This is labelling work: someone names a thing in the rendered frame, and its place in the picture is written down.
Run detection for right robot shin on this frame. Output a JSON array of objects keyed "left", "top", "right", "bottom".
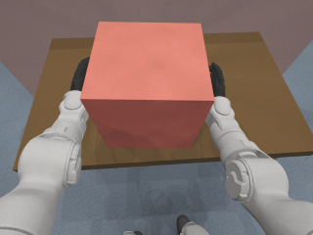
[{"left": 182, "top": 221, "right": 196, "bottom": 230}]

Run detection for left robot hand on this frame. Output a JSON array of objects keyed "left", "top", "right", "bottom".
[{"left": 69, "top": 57, "right": 90, "bottom": 91}]

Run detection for right robot hand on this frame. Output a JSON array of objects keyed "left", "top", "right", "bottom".
[{"left": 208, "top": 63, "right": 226, "bottom": 97}]

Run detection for robot left upper arm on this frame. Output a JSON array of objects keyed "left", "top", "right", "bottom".
[{"left": 0, "top": 137, "right": 82, "bottom": 235}]

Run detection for robot right foot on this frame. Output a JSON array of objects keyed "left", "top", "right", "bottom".
[{"left": 176, "top": 214, "right": 190, "bottom": 235}]

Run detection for robot right forearm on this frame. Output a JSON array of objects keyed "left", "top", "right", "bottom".
[{"left": 205, "top": 96, "right": 289, "bottom": 191}]

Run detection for table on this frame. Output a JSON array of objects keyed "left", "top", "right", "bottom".
[{"left": 12, "top": 31, "right": 313, "bottom": 177}]

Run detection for robot left forearm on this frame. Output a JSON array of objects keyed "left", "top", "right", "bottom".
[{"left": 18, "top": 90, "right": 89, "bottom": 181}]

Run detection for robot right upper arm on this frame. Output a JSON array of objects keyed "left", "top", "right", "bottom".
[{"left": 225, "top": 158, "right": 313, "bottom": 235}]

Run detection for carton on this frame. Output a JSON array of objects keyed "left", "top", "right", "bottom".
[{"left": 80, "top": 22, "right": 215, "bottom": 149}]

